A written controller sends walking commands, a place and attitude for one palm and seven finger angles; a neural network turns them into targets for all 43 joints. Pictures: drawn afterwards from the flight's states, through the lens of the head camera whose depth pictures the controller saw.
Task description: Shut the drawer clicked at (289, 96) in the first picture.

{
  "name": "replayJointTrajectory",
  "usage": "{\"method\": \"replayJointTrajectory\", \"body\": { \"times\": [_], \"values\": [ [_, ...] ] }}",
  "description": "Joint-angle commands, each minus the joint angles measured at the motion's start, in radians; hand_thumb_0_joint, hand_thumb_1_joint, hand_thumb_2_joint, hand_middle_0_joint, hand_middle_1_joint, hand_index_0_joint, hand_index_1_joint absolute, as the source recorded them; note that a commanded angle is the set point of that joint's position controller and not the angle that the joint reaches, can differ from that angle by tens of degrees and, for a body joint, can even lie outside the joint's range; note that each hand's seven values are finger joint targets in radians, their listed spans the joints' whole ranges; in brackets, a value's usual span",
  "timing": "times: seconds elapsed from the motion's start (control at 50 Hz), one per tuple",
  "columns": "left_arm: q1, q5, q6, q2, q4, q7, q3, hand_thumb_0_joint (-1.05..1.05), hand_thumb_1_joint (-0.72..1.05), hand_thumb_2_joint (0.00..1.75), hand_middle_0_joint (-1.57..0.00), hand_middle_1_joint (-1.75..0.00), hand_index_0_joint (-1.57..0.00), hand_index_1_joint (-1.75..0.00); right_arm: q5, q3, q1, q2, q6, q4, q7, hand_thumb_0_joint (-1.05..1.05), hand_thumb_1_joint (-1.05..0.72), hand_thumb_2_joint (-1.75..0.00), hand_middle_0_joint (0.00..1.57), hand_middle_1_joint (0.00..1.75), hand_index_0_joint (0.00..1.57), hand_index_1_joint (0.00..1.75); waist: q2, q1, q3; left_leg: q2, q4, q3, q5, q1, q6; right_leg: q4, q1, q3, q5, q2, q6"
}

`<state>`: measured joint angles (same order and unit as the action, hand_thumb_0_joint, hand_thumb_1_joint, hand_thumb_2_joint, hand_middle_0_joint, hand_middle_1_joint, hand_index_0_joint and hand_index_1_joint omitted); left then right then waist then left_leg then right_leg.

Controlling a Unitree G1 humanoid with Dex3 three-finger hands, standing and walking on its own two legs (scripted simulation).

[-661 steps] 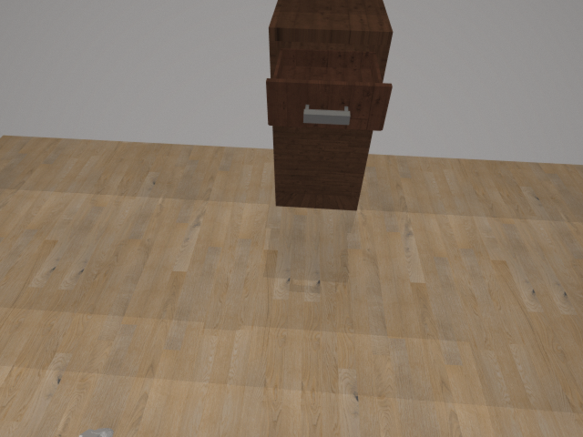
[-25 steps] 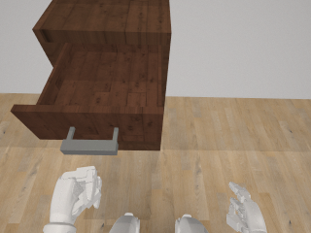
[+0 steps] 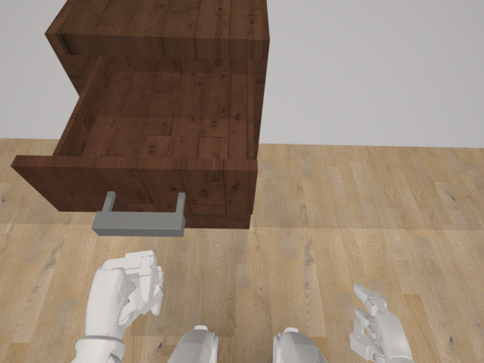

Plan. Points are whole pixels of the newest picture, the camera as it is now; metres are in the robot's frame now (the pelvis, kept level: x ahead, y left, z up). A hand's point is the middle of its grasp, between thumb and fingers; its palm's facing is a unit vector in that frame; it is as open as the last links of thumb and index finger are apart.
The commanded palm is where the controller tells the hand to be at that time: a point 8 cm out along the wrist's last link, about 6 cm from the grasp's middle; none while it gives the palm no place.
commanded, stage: bring the fist close to the handle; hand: left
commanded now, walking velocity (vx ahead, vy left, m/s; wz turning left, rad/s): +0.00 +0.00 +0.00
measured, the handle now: (143, 210) +0.34 +0.17 +0.05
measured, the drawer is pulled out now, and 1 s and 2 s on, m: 0.26 0.21 0.08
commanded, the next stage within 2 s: push the drawer shut in 0.02 s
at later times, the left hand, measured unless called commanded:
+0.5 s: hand (163, 263) +0.26 +0.13 +0.04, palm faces -0.01 -1.00 -0.04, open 3.2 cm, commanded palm +0.25 +0.19 +0.05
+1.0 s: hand (169, 232) +0.31 +0.13 +0.04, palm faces +0.00 -1.00 -0.04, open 3.2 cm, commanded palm +0.30 +0.19 +0.05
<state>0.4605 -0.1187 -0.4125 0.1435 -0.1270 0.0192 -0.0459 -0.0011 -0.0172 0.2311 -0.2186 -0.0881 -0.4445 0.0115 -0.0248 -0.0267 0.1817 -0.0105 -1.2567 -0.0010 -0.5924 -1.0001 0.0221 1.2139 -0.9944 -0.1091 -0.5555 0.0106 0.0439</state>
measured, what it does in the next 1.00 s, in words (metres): stands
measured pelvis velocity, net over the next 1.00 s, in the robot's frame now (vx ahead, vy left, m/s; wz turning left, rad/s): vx -0.01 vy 0.00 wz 0.00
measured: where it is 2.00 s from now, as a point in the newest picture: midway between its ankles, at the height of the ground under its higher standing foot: outside the picture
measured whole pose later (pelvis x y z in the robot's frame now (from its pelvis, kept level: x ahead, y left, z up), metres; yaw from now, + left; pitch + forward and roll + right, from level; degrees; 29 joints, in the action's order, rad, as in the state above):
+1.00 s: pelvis -0.01 +0.00 +0.01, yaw +0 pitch +19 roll -1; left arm -0.02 -0.12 -0.38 0.17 0.27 0.00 0.01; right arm 0.00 -0.03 0.21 -0.23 -0.06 -0.55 0.01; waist -0.02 -0.04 0.16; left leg 0.00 -1.20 0.00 -0.55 -0.98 0.02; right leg 1.17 -0.98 -0.10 -0.51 0.01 0.04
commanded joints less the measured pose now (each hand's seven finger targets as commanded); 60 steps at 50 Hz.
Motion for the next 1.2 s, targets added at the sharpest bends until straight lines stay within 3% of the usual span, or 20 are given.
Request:
{"method": "replayJointTrajectory", "body": {
  "times": [0.0,0.1,0.18,0.34,0.36,0.4,0.46,0.56,0.62,0.68,0.7,0.8,0.86,0.9,0.96,1.04,1.1,1.14,1.18],
  "values": [
    [-0.008,0.0,-0.073,0.047,-0.215,-0.013,0.022,0.0,0.9,0.9,-1.4,-1.6,-1.4,-1.6,0.002,0.052,-0.037,-0.123,-0.051,0.165,0.005,0.0,-0.9,-0.9,0.2,0.3,0.2,0.3,-0.005,0.0,0.219,0.017,0.183,-0.041,0.272,0.126,0.001,-0.178,0.2,0.069,0.227,-0.013,-0.01],
    [0.008,0.004,-0.067,0.034,-0.221,-0.019,0.005,0.0,0.9,0.9,-1.4,-1.6,-1.4,-1.6,0.002,0.051,-0.033,-0.121,-0.047,0.168,0.001,0.0,-0.9,-0.9,0.2,0.3,0.2,0.3,-0.003,-0.001,0.23,0.017,0.189,-0.042,0.291,0.14,0.0,-0.176,0.21,0.064,0.249,-0.013,-0.009],
    [-0.087,0.017,-0.065,0.051,-0.186,-0.029,0.01,0.0,0.9,0.9,-1.4,-1.6,-1.4,-1.6,-0.003,0.047,-0.029,-0.128,-0.042,0.157,0.006,0.0,-0.9,-0.9,0.2,0.3,0.2,0.3,0.022,-0.025,0.189,0.016,0.173,-0.044,0.258,0.109,0.003,-0.182,0.182,0.071,0.219,-0.013,-0.012],
    [-0.228,0.002,-0.049,0.067,-0.138,-0.019,0.039,0.0,0.9,0.9,-1.4,-1.6,-1.4,-1.6,0.002,0.047,-0.031,-0.137,-0.04,0.138,0.01,0.0,-0.9,-0.9,0.2,0.3,0.2,0.3,-0.015,-0.015,0.247,0.018,0.183,-0.039,0.274,0.137,0.003,-0.188,0.209,0.077,0.234,-0.01,-0.011],
    [-0.248,0.001,-0.038,0.069,-0.119,-0.019,0.038,0.0,0.9,0.9,-1.4,-1.6,-1.4,-1.6,0.001,0.046,-0.024,-0.138,-0.037,0.136,0.01,0.0,-0.9,-0.9,0.2,0.3,0.2,0.3,-0.002,-0.022,0.244,0.017,0.185,-0.04,0.283,0.136,0.005,-0.192,0.216,0.075,0.245,-0.011,-0.012],
    [-0.259,-0.002,-0.029,0.078,-0.096,-0.018,0.058,0.0,0.9,0.9,-1.4,-1.6,-1.4,-1.6,0.002,0.047,-0.024,-0.14,-0.034,0.128,0.01,0.0,-0.9,-0.9,0.2,0.3,0.2,0.3,-0.007,-0.011,0.26,0.017,0.191,-0.039,0.299,0.146,0.002,-0.191,0.232,0.075,0.265,-0.01,-0.011],
    [-0.298,-0.014,-0.02,0.084,-0.071,-0.016,0.068,0.0,0.9,0.9,-1.4,-1.6,-1.4,-1.6,0.003,0.046,-0.019,-0.143,-0.031,0.12,0.01,0.0,-0.9,-0.9,0.2,0.3,0.2,0.3,0.021,-0.024,0.256,0.017,0.19,-0.038,0.313,0.141,0.005,-0.201,0.248,0.077,0.293,-0.01,-0.015],
    [-0.444,-0.009,-0.045,0.076,-0.029,-0.022,0.057,0.0,0.9,0.9,-1.4,-1.6,-1.4,-1.6,0.001,0.046,-0.024,-0.148,-0.035,0.088,0.014,0.0,-0.9,-0.9,0.2,0.3,0.2,0.3,0.016,-0.046,0.231,0.013,0.19,-0.048,0.283,0.145,0.005,-0.197,0.195,0.07,0.243,-0.01,-0.015],
    [-0.472,-0.009,-0.056,0.079,-0.009,-0.021,0.059,0.0,0.9,0.9,-1.4,-1.6,-1.4,-1.6,0.001,0.049,-0.028,-0.149,-0.036,0.079,0.012,0.0,-0.9,-0.9,0.2,0.3,0.2,0.3,-0.006,-0.035,0.263,0.016,0.193,-0.042,0.276,0.157,0.004,-0.2,0.203,0.077,0.234,-0.007,-0.014],
    [-0.574,-0.008,-0.053,0.107,0.04,-0.022,0.087,0.0,0.9,0.9,-1.4,-1.6,-1.4,-1.6,0.002,0.048,-0.031,-0.154,-0.029,0.057,0.015,0.0,-0.9,-0.9,0.2,0.3,0.2,0.3,0.004,-0.046,0.259,0.015,0.192,-0.044,0.256,0.15,0.007,-0.209,0.196,0.083,0.212,-0.008,-0.017],
    [-0.581,-0.008,-0.052,0.096,0.048,-0.02,0.077,0.0,0.9,0.9,-1.4,-1.6,-1.4,-1.6,0.003,0.047,-0.032,-0.153,-0.028,0.056,0.014,0.0,-0.9,-0.9,0.2,0.3,0.2,0.3,-0.021,-0.041,0.265,0.016,0.2,-0.043,0.253,0.158,0.004,-0.21,0.199,0.082,0.206,-0.007,-0.015],
    [-0.641,-0.01,-0.043,0.077,0.086,-0.023,0.061,0.0,0.9,0.9,-1.4,-1.6,-1.4,-1.6,0.004,0.048,-0.032,-0.154,-0.024,0.045,0.01,0.0,-0.9,-0.9,0.2,0.3,0.2,0.3,-0.024,-0.036,0.307,0.016,0.215,-0.048,0.288,0.202,0.003,-0.211,0.212,0.076,0.239,-0.006,-0.014],
    [-0.699,-0.006,-0.04,0.086,0.127,-0.031,0.064,0.0,0.9,0.9,-1.4,-1.6,-1.4,-1.6,0.005,0.048,-0.025,-0.159,-0.019,0.035,0.01,0.0,-0.9,-0.9,0.2,0.3,0.2,0.3,0.016,-0.051,0.295,0.012,0.218,-0.052,0.279,0.193,0.005,-0.216,0.21,0.074,0.232,-0.008,-0.017],
    [-0.709,-0.008,-0.044,0.098,0.147,-0.033,0.087,0.0,0.9,0.9,-1.4,-1.6,-1.4,-1.6,0.004,0.047,-0.026,-0.157,-0.014,0.031,0.008,0.0,-0.9,-0.9,0.2,0.3,0.2,0.3,0.002,-0.036,0.297,0.014,0.226,-0.047,0.273,0.19,0.002,-0.221,0.225,0.078,0.228,-0.007,-0.015],
    [-0.766,-0.011,-0.054,0.123,0.194,-0.037,0.117,0.0,0.9,0.9,-1.4,-1.6,-1.4,-1.6,0.003,0.045,-0.025,-0.158,-0.009,0.021,0.009,0.0,-0.9,-0.9,0.2,0.3,0.2,0.3,0.023,-0.045,0.281,0.016,0.223,-0.04,0.252,0.163,0.006,-0.233,0.236,0.088,0.213,-0.007,-0.018],
    [-0.851,-0.008,-0.071,0.112,0.251,-0.033,0.112,0.0,0.9,0.9,-1.4,-1.6,-1.4,-1.6,0.005,0.043,-0.028,-0.157,-0.003,0.01,0.007,0.0,-0.9,-0.9,0.2,0.3,0.2,0.3,-0.004,-0.05,0.258,0.016,0.232,-0.039,0.224,0.167,0.002,-0.235,0.209,0.088,0.185,-0.006,-0.016],
    [-0.889,-0.008,-0.084,0.127,0.272,-0.037,0.134,0.0,0.9,0.9,-1.4,-1.6,-1.4,-1.6,0.003,0.049,-0.018,-0.161,-0.001,-0.001,0.007,0.0,-0.9,-0.9,0.2,0.3,0.2,0.3,-0.018,-0.046,0.302,0.015,0.228,-0.039,0.248,0.197,0.001,-0.229,0.207,0.088,0.208,-0.007,-0.016],
    [-0.917,-0.008,-0.082,0.102,0.3,-0.035,0.109,0.0,0.9,0.9,-1.4,-1.6,-1.4,-1.6,0.003,0.047,-0.014,-0.16,0.0,-0.006,0.005,0.0,-0.9,-0.9,0.2,0.3,0.2,0.3,-0.006,-0.053,0.292,0.016,0.233,-0.04,0.246,0.192,0.001,-0.232,0.211,0.086,0.21,-0.007,-0.016],
    [-0.947,-0.006,-0.085,0.132,0.321,-0.034,0.137,0.0,0.9,0.9,-1.4,-1.6,-1.4,-1.6,0.002,0.049,-0.006,-0.166,0.005,-0.013,0.008,0.0,-0.9,-0.9,0.2,0.3,0.2,0.3,0.0,-0.053,0.31,0.015,0.229,-0.039,0.266,0.191,0.003,-0.228,0.221,0.091,0.232,-0.009,-0.016]
  ]
}}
